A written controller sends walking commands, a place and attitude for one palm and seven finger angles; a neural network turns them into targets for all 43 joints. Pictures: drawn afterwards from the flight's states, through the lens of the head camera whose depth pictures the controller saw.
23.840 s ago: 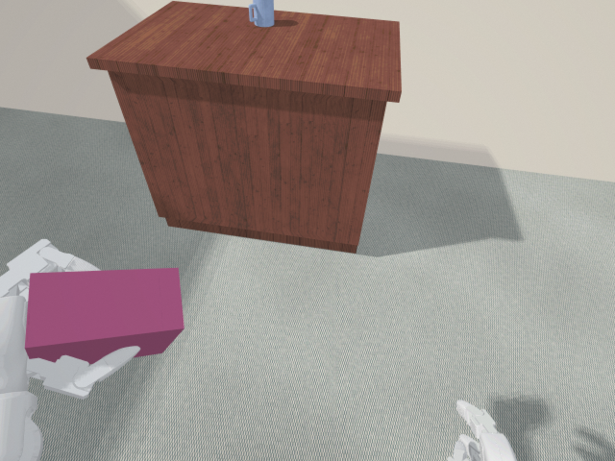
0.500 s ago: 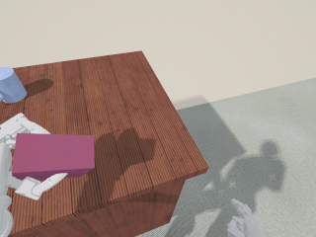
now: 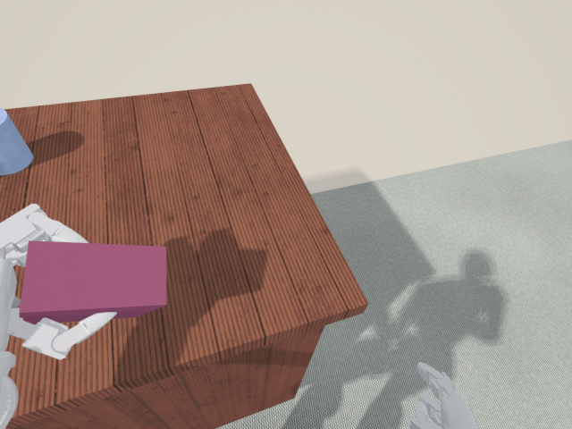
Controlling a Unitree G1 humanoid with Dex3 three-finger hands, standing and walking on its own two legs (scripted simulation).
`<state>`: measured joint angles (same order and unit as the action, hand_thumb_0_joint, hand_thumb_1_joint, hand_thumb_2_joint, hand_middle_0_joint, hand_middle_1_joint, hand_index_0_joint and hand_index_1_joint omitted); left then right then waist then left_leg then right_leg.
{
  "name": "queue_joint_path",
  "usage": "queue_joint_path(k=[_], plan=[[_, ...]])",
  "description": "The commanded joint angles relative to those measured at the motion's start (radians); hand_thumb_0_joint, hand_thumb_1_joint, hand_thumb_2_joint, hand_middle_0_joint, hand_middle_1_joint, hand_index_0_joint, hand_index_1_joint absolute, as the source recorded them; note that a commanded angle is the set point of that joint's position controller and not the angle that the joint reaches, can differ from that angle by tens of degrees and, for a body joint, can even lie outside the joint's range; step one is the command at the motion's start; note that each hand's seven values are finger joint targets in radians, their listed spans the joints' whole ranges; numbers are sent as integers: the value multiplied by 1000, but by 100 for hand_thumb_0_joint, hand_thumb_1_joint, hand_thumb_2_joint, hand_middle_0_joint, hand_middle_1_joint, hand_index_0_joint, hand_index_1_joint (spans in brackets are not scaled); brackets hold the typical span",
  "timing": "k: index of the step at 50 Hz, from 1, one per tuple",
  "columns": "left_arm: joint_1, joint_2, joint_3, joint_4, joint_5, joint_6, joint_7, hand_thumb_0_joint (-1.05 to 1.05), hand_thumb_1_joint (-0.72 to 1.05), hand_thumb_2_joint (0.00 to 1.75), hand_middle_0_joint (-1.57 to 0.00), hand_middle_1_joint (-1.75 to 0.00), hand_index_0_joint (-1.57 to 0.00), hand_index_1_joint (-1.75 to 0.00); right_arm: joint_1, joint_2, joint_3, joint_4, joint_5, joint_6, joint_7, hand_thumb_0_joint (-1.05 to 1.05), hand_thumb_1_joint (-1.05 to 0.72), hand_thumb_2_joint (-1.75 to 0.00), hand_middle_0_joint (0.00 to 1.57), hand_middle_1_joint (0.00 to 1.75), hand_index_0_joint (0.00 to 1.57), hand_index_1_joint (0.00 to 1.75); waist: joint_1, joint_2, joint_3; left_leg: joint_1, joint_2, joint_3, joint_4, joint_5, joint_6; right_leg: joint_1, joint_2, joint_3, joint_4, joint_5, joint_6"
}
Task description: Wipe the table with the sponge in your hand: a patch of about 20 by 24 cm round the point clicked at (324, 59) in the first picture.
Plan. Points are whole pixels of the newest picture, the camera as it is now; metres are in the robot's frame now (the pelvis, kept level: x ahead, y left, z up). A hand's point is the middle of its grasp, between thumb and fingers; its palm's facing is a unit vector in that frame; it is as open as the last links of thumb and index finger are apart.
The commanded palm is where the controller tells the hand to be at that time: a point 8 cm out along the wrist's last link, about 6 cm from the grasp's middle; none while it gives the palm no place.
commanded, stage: shuffle to correct the standing spot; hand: left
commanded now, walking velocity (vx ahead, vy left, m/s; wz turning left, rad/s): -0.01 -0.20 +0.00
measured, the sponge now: (113, 285) +0.23 +0.22 +0.12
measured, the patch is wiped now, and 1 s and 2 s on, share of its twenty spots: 0.00 0.00 0.00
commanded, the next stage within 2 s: come to a stop and stand still in 1.66 s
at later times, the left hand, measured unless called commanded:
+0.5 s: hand (102, 286) +0.21 +0.21 +0.16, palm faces +0.34 -0.85 -0.40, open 9.8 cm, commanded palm +0.16 +0.24 +0.17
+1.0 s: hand (141, 268) +0.24 +0.18 +0.16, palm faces +0.29 -0.85 -0.43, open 9.8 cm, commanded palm +0.17 +0.22 +0.17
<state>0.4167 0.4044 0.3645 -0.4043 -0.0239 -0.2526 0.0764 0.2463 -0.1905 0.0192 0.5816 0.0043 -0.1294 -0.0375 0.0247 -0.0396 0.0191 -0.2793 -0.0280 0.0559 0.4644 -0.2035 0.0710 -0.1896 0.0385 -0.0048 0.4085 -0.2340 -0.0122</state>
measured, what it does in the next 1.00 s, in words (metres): shifts its weight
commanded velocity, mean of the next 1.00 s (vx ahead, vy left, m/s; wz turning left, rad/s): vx -0.01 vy -0.20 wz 0.00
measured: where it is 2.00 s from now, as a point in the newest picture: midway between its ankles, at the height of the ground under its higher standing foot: outside the picture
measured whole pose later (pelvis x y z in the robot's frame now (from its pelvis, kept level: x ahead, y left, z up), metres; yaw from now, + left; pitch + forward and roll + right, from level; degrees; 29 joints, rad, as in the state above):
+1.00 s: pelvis +0.00 -0.06 -0.01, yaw -1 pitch +1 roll -1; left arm 0.44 0.43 0.41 -0.54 -0.08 -0.16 0.07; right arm 0.21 -0.20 -0.02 0.54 0.01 -0.08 -0.05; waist 0.00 -0.03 0.08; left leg -0.32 0.06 0.03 0.55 -0.25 -0.01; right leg -0.22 0.12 -0.02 0.46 -0.26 -0.07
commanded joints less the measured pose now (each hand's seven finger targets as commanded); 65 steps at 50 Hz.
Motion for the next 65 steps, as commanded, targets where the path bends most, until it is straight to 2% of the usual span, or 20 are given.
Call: queue_joint_path(k=[1, 4, 6, 8, 10, 13, 20, 25, 29, 32, 34, 35, 37, 38, 40, 43, 47, 50, 55, 65], plan=[[-182, 139, 96, -290, -25, -66, 31, 0, 10, 130, -120, -160, -120, -160, -121, -130, -49, -160, 6, -84, -6, 0, -90, -90, 20, 30, 20, 30, -4, 170, -157, 131, 134, -159, -115, 87, -37, 22, -69, 81, -26, 126, -14], [-145, 98, 49, -299, -21, -45, 28, 0, 10, 130, -120, -160, -120, -160, -118, -133, -54, -153, 3, -85, 6, 0, -90, -90, 20, 30, 20, 30, -5, 157, -176, 185, 168, -158, -89, 313, -53, 5, -53, 38, 12, 170, 0], [-104, 110, 65, -296, -21, -31, 25, 0, 10, 130, -120, -160, -120, -160, -105, -136, -66, -158, 4, -77, 18, 0, -90, -90, 20, 30, 20, 30, -4, 125, -193, 208, 186, -155, -52, 464, -64, 10, -54, 31, 24, 197, 4], [-53, 131, 102, -285, -20, -16, 29, 0, 10, 130, -120, -160, -120, -160, -113, -132, -68, -158, 6, -59, 22, 0, -90, -90, 20, 30, 20, 30, -4, 122, -202, 232, 189, -144, -32, 557, -84, -7, -50, 19, 38, 206, 3], [-24, 144, 121, -309, -32, -11, 20, 0, 10, 130, -120, -160, -120, -160, -101, -131, -76, -180, 5, -40, 25, 0, -90, -90, 20, 30, 20, 30, -6, 126, -199, 231, 213, -147, -21, 605, -80, -8, -56, 11, 49, 182, 3], [6, 186, 182, -325, -43, -1, 22, 0, 10, 130, -120, -160, -120, -160, -120, -120, -70, -191, 8, -17, 20, 0, -90, -90, 20, 30, 20, 30, -4, 126, -189, 220, 224, -138, -14, 580, -74, -8, -56, 6, 28, 181, 4], [-14, 153, 135, -351, -66, 17, 10, 0, 10, 130, -120, -160, -120, -160, -124, -130, -75, -205, 15, -14, 6, 0, -90, -90, 20, 30, 20, 30, -3, 134, -168, 119, 214, -115, -15, 266, -38, 33, -71, 64, -2, 209, 5], [-83, 133, 97, -335, -60, 31, 18, 0, 10, 130, -120, -160, -120, -160, -131, -137, -79, -197, 15, -12, -5, 0, -90, -90, 20, 30, 20, 30, -6, 102, -119, 81, 175, -101, -18, -27, -33, -32, -78, 123, -57, 92, 1], [-115, 125, 80, -308, -58, 41, 27, 0, 10, 130, -120, -160, -120, -160, -132, -133, -76, -184, 14, -4, -11, 0, -90, -90, 20, 30, 20, 30, -14, 49, -81, 87, 130, -79, 29, -139, -35, -121, -101, 172, -139, -53, -8], [-98, 145, 101, -284, -62, 43, 31, 0, 10, 130, -120, -160, -120, -160, -128, -128, -78, -185, 15, 0, -12, 0, -90, -90, 20, 30, 20, 30, -12, -2, -64, 77, 108, -64, 97, -129, -37, -149, -132, 213, -185, -121, -11], [-85, 130, 88, -291, -66, 48, 34, 0, 10, 130, -120, -160, -120, -160, -126, -126, -74, -180, 18, 5, -11, 0, -90, -90, 20, 30, 20, 30, -19, 2, -66, 96, 100, -60, 123, -104, -36, -173, -149, 219, -198, -126, -28], [-79, 151, 107, -306, -68, 45, 35, 0, 10, 130, -120, -160, -120, -160, -130, -128, -76, -185, 17, 3, -12, 0, -90, -90, 20, 30, 20, 30, -16, 20, -68, 92, 102, -59, 118, -95, -36, -163, -146, 215, -189, -104, -25], [-58, 154, 116, -314, -74, 40, 34, 0, 10, 130, -120, -160, -120, -160, -127, -130, -74, -185, 18, 1, -12, 0, -90, -90, 20, 30, 20, 30, -15, 39, -78, 68, 114, -69, 87, -53, -33, -108, -138, 190, -150, -26, -11], [-46, 164, 124, -318, -70, 39, 37, 0, 10, 130, -120, -160, -120, -160, -141, -132, -72, -181, 19, 1, -14, 0, -90, -90, 20, 30, 20, 30, -16, 83, -72, 78, 125, -83, 59, -41, -31, -118, -128, 170, -130, -9, -9], [-45, 163, 123, -337, -72, 32, 30, 0, 10, 130, -120, -160, -120, -160, -137, -136, -72, -189, 14, -1, -16, 0, -90, -90, 20, 30, 20, 30, -14, 130, -63, 53, 159, -117, -8, -23, -19, -85, -80, 121, -79, 37, 16], [-29, 185, 149, -341, -66, 29, 25, 0, 10, 130, -120, -160, -120, -160, -139, -138, -73, -187, 11, -3, -20, 0, -90, -90, 20, 30, 20, 30, -7, 163, -87, 19, 210, -160, -42, 66, 1, -14, -61, 75, 1, 106, 33], [-3, 174, 151, -353, -68, 27, 9, 0, 10, 130, -120, -160, -120, -160, -100, -144, -91, -194, 12, -5, -14, 0, -90, -90, 20, 30, 20, 30, -5, 134, -177, 88, 230, -144, 31, 294, -1, 49, -64, 56, 22, 234, 38], [17, 171, 152, -363, -71, 32, 3, 0, 10, 130, -120, -160, -120, -160, -88, -150, -98, -198, 14, -6, -9, 0, -90, -90, 20, 30, 20, 30, -10, 105, -201, 116, 212, -126, 67, 342, -17, 58, -69, 60, 13, 310, 26], [28, 171, 152, -364, -79, 38, 3, 0, 10, 130, -120, -160, -120, -160, -93, -146, -96, -196, 14, -1, -10, 0, -90, -90, 20, 30, 20, 30, -18, 75, -188, 114, 185, -103, 94, 294, -30, 38, -94, 90, 12, 371, 15], [-49, 154, 122, -324, -77, 42, 13, 0, 10, 130, -120, -160, -120, -160, -117, -138, -85, -189, 14, 9, -17, 0, -90, -90, 20, 30, 20, 30, -19, 68, -79, 59, 165, -112, 32, 21, -20, -42, -97, 134, -55, 149, 25]])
